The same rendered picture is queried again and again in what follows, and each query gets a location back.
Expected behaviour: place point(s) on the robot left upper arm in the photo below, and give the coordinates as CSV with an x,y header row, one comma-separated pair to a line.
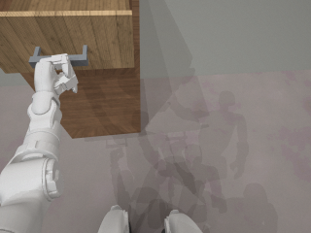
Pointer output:
x,y
27,190

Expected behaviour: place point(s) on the drawer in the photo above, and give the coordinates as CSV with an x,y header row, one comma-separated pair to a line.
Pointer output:
x,y
66,26

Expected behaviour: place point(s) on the cabinet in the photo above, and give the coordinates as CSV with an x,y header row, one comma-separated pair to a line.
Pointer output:
x,y
108,101

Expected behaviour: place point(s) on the left robot hand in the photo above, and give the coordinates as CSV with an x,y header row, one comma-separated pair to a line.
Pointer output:
x,y
46,78

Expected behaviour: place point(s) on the handle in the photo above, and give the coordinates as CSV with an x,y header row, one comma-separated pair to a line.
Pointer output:
x,y
76,60

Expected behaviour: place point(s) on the robot thigh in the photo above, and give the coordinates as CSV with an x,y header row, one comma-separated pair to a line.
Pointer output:
x,y
116,221
180,223

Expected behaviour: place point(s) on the right robot thigh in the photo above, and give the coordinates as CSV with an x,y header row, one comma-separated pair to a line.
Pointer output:
x,y
180,223

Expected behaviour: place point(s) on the robot left forearm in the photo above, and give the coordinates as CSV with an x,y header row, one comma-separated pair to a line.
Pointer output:
x,y
43,136

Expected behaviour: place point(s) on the left robot thigh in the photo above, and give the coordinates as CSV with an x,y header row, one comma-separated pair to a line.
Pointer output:
x,y
116,221

